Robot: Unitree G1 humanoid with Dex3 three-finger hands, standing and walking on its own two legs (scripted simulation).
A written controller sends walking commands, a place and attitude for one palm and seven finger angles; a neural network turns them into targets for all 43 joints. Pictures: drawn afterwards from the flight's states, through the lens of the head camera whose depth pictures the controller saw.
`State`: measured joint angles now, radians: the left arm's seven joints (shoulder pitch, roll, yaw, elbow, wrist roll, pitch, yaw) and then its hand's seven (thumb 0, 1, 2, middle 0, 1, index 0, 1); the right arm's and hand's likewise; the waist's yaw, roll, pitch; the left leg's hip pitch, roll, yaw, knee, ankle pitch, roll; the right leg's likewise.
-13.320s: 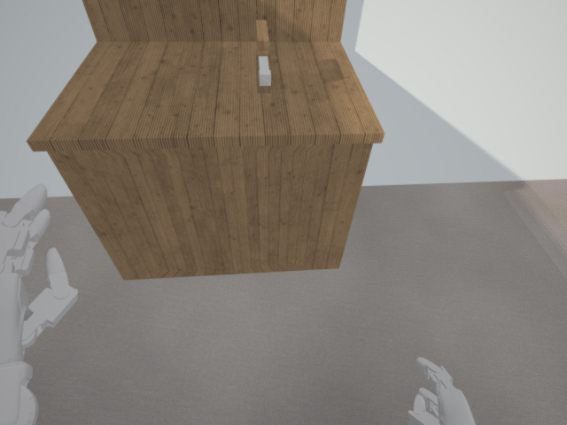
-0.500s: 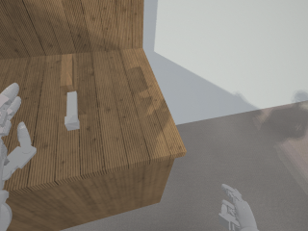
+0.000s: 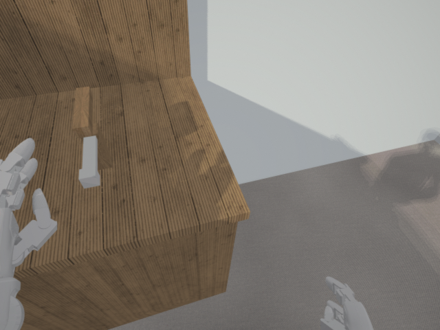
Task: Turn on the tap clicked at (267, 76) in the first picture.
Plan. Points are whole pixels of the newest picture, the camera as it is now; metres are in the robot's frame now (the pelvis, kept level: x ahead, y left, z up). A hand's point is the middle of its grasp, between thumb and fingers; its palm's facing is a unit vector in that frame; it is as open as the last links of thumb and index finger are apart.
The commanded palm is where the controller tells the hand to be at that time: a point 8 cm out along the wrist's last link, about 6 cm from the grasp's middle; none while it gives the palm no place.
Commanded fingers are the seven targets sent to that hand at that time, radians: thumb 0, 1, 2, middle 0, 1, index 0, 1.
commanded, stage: look again from close up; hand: left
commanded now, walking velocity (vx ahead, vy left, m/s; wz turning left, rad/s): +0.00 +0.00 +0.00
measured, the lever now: (89, 177) +0.35 +0.27 +0.08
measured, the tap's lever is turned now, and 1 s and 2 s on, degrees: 0 0 0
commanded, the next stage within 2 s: shuffle to correct the standing spot in 0.28 s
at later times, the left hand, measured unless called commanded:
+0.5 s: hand (52, 214) +0.23 +0.25 +0.15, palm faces +0.39 -0.85 -0.36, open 7.4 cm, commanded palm +0.17 +0.29 +0.17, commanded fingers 0.00 0.90 0.90 -0.20 -0.30 -0.20 -0.30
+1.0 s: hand (85, 226) +0.21 +0.20 +0.15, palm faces +0.39 -0.84 -0.37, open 7.4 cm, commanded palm +0.16 +0.24 +0.17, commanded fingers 0.00 0.90 0.90 -0.20 -0.30 -0.20 -0.30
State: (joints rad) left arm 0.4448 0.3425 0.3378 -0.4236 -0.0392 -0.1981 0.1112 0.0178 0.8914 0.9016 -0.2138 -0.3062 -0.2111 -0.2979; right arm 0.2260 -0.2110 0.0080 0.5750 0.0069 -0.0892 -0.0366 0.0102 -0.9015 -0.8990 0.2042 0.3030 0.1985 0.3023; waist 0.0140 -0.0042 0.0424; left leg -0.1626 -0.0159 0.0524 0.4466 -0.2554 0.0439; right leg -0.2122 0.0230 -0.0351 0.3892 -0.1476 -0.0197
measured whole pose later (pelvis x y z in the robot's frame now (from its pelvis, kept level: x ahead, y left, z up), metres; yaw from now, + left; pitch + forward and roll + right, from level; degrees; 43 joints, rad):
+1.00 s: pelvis +0.00 -0.04 +0.00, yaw +1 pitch -1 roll -1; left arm 0.47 0.33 0.34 -0.49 -0.07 -0.16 0.12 0.02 0.89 0.90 -0.21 -0.31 -0.21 -0.30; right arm 0.21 -0.21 -0.01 0.56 0.02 -0.07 -0.03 0.01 -0.90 -0.90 0.20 0.30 0.20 0.30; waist 0.02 0.02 0.05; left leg -0.22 0.04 0.01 0.52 -0.30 0.00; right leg -0.24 0.08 -0.07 0.42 -0.18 -0.08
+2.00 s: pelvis +0.02 +0.03 -0.01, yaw +0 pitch -1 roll -2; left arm 0.40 0.36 0.36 -0.45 -0.03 -0.21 0.09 0.02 0.89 0.90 -0.21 -0.31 -0.21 -0.30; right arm 0.17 -0.18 0.02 0.53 0.00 -0.08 0.00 0.01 -0.90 -0.90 0.21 0.30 0.20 0.30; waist 0.02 -0.03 0.09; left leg -0.16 -0.07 0.04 0.50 -0.33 0.08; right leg -0.23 0.00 -0.03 0.46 -0.21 0.01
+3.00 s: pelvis +0.01 -0.06 -0.01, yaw -1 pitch +0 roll -1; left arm 0.45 0.36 0.35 -0.53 -0.08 -0.17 0.11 0.02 0.89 0.90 -0.22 -0.31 -0.21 -0.30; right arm 0.21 -0.22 -0.02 0.55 0.02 -0.08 -0.03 0.01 -0.90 -0.90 0.20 0.30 0.20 0.30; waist -0.01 -0.03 0.06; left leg -0.22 0.04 0.01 0.55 -0.33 -0.02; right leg -0.27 0.11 -0.07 0.46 -0.20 -0.10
